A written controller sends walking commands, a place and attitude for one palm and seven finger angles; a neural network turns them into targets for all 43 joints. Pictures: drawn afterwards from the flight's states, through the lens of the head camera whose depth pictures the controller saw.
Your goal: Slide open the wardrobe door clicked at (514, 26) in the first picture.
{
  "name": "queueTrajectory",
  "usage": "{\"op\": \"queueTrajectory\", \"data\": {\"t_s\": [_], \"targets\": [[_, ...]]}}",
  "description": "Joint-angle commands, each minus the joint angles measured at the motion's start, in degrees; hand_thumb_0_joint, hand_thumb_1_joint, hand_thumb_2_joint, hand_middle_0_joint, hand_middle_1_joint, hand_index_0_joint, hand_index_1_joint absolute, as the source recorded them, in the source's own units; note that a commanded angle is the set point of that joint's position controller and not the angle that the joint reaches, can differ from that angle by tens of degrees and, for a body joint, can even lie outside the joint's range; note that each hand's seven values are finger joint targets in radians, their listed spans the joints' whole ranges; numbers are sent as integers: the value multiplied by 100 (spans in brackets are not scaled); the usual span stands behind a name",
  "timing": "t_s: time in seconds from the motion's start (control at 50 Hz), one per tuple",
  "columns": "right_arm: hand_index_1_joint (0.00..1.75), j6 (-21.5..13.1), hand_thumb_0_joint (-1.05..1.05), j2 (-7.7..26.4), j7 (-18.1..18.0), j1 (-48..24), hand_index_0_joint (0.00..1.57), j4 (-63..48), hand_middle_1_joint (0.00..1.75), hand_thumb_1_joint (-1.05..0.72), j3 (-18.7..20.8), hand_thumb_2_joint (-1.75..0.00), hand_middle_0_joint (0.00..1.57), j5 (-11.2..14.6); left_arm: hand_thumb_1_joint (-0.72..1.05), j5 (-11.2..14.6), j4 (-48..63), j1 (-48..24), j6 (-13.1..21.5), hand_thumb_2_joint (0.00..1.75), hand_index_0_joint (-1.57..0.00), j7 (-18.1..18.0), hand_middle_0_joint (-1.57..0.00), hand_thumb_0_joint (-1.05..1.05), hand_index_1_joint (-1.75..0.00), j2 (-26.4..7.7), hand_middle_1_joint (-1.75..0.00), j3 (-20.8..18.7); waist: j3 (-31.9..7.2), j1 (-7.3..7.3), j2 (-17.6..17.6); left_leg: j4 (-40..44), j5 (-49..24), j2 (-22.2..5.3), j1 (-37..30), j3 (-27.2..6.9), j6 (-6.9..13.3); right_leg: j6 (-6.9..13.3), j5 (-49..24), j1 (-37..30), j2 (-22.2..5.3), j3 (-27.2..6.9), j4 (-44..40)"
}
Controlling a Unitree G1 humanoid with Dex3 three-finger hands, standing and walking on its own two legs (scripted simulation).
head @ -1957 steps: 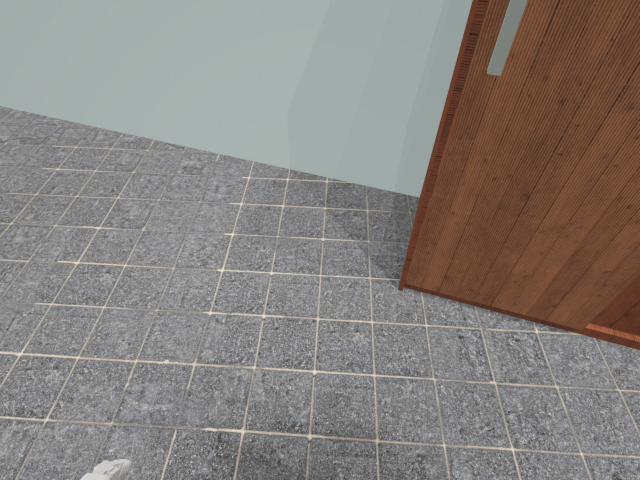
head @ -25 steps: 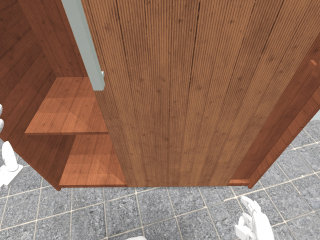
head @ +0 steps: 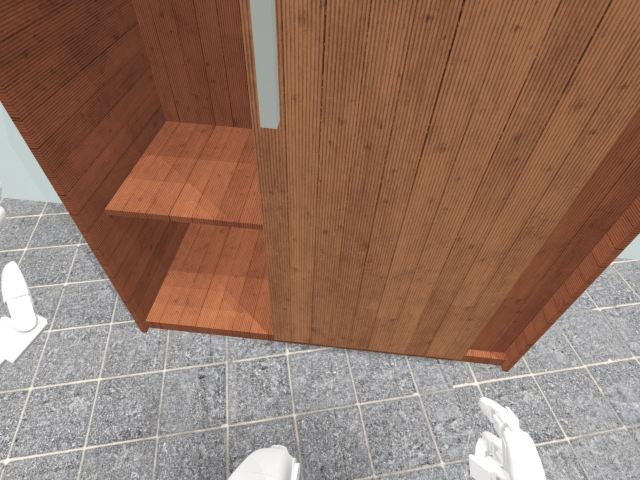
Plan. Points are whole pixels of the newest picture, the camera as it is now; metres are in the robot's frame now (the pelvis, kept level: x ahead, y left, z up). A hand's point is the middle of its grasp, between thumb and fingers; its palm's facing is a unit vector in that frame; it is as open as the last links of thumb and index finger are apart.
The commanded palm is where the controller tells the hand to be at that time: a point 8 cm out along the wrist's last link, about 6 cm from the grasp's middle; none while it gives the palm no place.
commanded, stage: stop stepping back and stand still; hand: left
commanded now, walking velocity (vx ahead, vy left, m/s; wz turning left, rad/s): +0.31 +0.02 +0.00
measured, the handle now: (268, 31) +0.62 +0.16 +0.27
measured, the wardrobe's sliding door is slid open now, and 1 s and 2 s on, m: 0.44 0.44 0.44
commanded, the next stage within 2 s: let the arm hang, fingers relaxed in 0.86 s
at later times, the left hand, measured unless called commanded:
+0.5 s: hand out of the picture +0.12 +0.30 +0.19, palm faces +0.48 -0.78 -0.40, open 7.4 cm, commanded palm +0.06 +0.33 +0.19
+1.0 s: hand out of the picture +0.14 +0.30 +0.16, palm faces +0.38 -0.80 -0.46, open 7.4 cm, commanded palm none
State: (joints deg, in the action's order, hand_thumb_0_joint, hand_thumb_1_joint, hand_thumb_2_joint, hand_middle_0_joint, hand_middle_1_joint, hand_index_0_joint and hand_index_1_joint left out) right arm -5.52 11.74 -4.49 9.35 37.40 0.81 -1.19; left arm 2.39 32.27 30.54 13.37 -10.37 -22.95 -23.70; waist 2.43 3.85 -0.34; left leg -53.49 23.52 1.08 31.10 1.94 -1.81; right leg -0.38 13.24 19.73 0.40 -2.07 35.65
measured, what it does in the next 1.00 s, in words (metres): steps on the spot: left foot, then right foot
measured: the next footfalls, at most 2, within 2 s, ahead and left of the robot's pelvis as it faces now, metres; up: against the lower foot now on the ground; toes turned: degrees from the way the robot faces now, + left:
left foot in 0.08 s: +0.01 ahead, +0.15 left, +0.00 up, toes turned +2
right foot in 0.28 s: -0.05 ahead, -0.05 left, +0.00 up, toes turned -4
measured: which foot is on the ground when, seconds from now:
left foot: up 0.00-0.06, down 0.08-0.70, up 0.72-0.92, down 0.94-1.00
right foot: down 0.00-0.08, up 0.10-0.26, down 0.28-1.00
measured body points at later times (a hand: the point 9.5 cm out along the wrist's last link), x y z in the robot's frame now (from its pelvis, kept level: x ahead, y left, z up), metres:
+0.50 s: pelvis -0.09 +0.04 +0.00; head -0.11 +0.04 +0.45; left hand +0.08 +0.34 +0.22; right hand +0.05 -0.22 -0.08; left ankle -0.03 +0.15 -0.72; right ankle -0.05 -0.08 -0.72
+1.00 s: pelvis -0.08 +0.04 +0.01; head -0.09 +0.03 +0.46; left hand +0.12 +0.34 +0.18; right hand +0.07 -0.22 -0.08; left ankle -0.04 +0.16 -0.72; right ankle -0.09 -0.05 -0.72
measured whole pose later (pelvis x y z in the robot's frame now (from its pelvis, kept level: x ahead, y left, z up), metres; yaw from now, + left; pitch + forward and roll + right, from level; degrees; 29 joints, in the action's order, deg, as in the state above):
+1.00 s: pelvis -0.08 +0.04 +0.01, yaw -3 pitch -1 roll +0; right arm -8.2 13.9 -2.2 11.7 40.5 1.3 -0.1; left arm 1.1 16.3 25.0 11.9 -7.6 -23.3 -20.2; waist -1.3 0.8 1.4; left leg -33.6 15.0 -1.2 17.4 1.6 0.3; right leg 2.1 18.0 14.9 1.7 3.6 34.8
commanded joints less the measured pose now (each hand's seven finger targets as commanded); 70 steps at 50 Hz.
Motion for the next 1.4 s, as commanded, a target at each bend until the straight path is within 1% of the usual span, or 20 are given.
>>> {"op": "queueTrajectory", "data": {"t_s": [0.0,0.04,0.06,0.2,0.28,0.42,0.46,0.48,0.62,0.64,0.68,0.72,0.78,0.92,0.94,1.02,1.1,1.14,1.28,1.38], "targets": [[30,-347,0,664,-155,-283,20,-785,30,-90,63,-90,20,91,90,75,769,-1229,147,90,-20,-38,-20,0,-30,-1091,-30,-560,-357,-465,-354,2249,-410,-279,-1594,-266,116,371,-279,745,-908,-647,-664],[30,-504,0,943,-245,-358,20,-860,30,-90,162,-90,20,94,90,14,843,-1500,243,90,-20,-45,-20,0,-30,-1043,-30,-543,-404,-353,2214,3705,-720,-1641,-1235,-1755,663,-102,1015,656,-20,28,1100],[30,-556,0,779,-245,-222,20,-863,30,-90,137,-90,20,38,90,-47,637,-1379,250,90,-20,-82,-20,0,-30,-1055,-30,-638,-459,-345,2286,4116,52,-2005,-781,-1985,947,-106,1476,545,116,-108,2067],[30,-659,0,694,58,-415,20,-1044,30,-90,131,-90,20,133,90,-41,1339,-415,131,90,-20,-1,-20,0,-30,-905,-30,-513,-725,-303,888,3690,1805,-1127,-106,-797,514,58,1004,-1336,234,517,-212],[30,-496,0,581,13,-441,20,-928,30,-90,78,-90,20,-33,90,43,1340,-741,129,90,-20,-103,-20,0,-30,-1480,-30,-877,-192,-362,-683,89,-51,-287,-100,6,108,1441,2289,-159,-1949,-2934,-2686],[30,-443,0,684,-115,-135,20,-667,30,-90,102,-90,20,91,90,69,75,-537,89,90,-20,-108,-20,0,-30,-934,-30,-613,-335,-492,-237,2395,178,-364,-2201,-10,341,601,2272,724,-764,-646,-1242],[30,-449,0,928,-158,-219,20,-785,30,-90,88,-90,20,84,90,50,170,-713,127,90,-20,-83,-20,0,-30,-830,-30,-510,69,-465,1506,4229,2297,-1701,-1806,-2280,903,103,1792,1208,225,317,740],[30,-427,0,883,-166,-307,20,-880,30,-90,120,-90,20,64,90,-2,159,-893,98,90,-20,-65,-20,0,-30,-979,-30,-583,193,-442,1416,4765,2649,-2087,-1047,-2711,1142,57,1524,857,341,371,1915],[30,-576,0,765,1,-358,20,-834,30,-90,102,-90,20,74,90,-53,775,-688,-13,90,-20,-19,-20,0,-30,-942,-30,-372,-156,-303,1161,3853,1750,-1205,-285,-735,589,192,1193,-1343,173,747,-524],[30,-548,0,795,-5,-346,20,-913,30,-90,132,-90,20,52,90,-83,943,-713,-12,90,-20,-28,-20,0,-30,-1091,-30,-457,-129,-343,934,3272,1627,-905,-189,-461,460,327,1320,-1398,11,369,-1056],[30,-462,0,597,22,-351,20,-902,30,-90,128,-90,20,20,90,-48,934,-652,-34,90,-20,-37,-20,0,-30,-1282,-30,-646,-100,-328,-945,557,324,-210,236,75,215,1195,2357,-940,-1669,-2599,-2573],[30,-571,0,551,20,-164,20,-771,30,-90,95,-90,20,33,90,48,1001,-856,138,90,-20,-108,-20,0,-30,-1360,-30,-869,-675,-357,-551,-255,3,-286,217,-139,108,1306,-251,-1501,-1864,-2232,-2145],[30,-507,0,524,9,-152,20,-759,30,-90,97,-90,20,99,90,104,444,-223,93,90,-20,-84,-20,0,-30,-1128,-30,-846,-642,-394,-305,649,-207,-371,-462,-80,92,1062,-1107,-1165,-1486,-1315,-1658],[30,-471,0,830,-82,-393,20,-926,30,-90,160,-90,20,183,90,147,249,-400,90,90,-20,20,-20,0,-30,-893,-30,-548,-382,-280,273,3055,-1023,-1007,-1905,-804,531,71,220,-331,-337,-328,-1249],[30,-830,0,1615,463,-387,20,240,30,-90,510,-90,20,132,90,-364,-3915,-570,-465,90,-20,719,-20,0,-30,38,-30,1852,-403,-696,370,2242,-2538,-1349,-1799,-1085,615,108,-412,491,-502,322,129],[30,200,0,1298,483,-278,20,212,30,-90,243,-90,20,-23,90,-404,-4692,-1117,-1315,90,-20,1024,-20,0,-30,204,-30,1742,-267,-367,284,2972,-2064,-1401,-342,-1412,999,56,1109,-216,-174,170,555],[30,361,0,1054,438,-121,20,345,30,-90,193,-90,20,-11,90,-422,-6107,-1428,-1193,90,-20,955,-20,0,-30,-112,-30,1942,-1125,-411,-1459,1786,-2003,-399,-1082,-360,347,392,-2556,-1135,-1107,-756,-720],[30,500,0,945,394,40,20,575,30,-90,192,-90,20,-41,90,-394,-6745,-1700,-1229,90,-20,892,-20,0,-30,-104,-30,2064,-919,-522,-1350,1735,-1120,-220,-1233,-250,236,683,-3463,-1156,-1349,-953,-887],[30,650,0,701,312,-101,20,1316,30,-90,72,-90,20,-66,90,-345,-8133,-1724,-1330,90,-20,889,-20,0,-30,343,-30,2148,-290,-412,1119,2991,-1311,-666,-1719,-648,379,290,-119,-786,-569,-415,-1597],[30,691,0,677,307,252,20,1749,30,-90,72,-90,20,-38,90,-326,-8711,-1835,-1323,90,-20,909,-20,0,-30,360,-30,2252,-266,-494,372,3229,-705,-662,-1758,-669,346,336,562,-790,-580,-444,-2010]]}}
